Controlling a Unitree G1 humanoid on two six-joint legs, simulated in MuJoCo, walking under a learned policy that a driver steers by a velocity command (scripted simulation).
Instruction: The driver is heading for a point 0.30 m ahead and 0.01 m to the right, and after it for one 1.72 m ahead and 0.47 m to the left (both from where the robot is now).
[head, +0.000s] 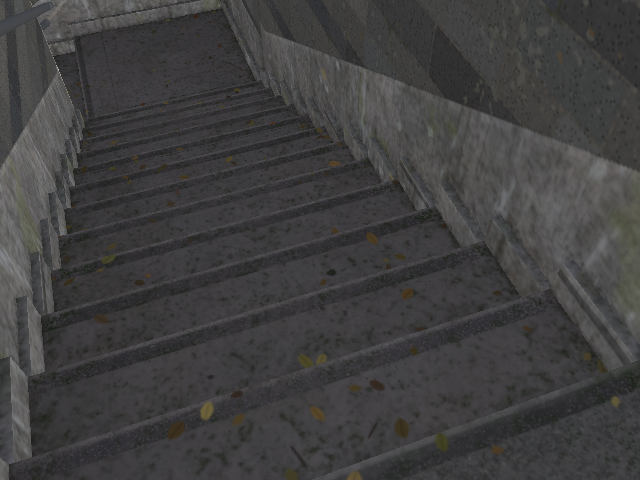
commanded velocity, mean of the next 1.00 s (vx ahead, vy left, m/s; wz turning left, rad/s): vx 0.18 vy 0.00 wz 0.19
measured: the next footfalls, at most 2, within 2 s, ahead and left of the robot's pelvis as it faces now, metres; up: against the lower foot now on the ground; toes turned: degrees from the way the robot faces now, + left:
left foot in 0.42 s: +0.31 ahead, +0.04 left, +0.00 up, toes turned -3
right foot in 1.08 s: +0.34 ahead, -0.12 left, +0.00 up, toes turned +28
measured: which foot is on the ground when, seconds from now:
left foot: up 0.00-0.40, down 0.42-1.00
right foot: down 0.00-0.44, up 0.46-1.00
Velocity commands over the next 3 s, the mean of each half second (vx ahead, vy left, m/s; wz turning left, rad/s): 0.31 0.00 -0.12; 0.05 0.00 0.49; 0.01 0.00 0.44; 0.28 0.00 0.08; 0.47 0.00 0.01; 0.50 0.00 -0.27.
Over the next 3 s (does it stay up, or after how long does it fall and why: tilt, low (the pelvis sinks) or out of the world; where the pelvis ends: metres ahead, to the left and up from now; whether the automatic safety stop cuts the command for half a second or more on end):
stays up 0.76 0.21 -0.24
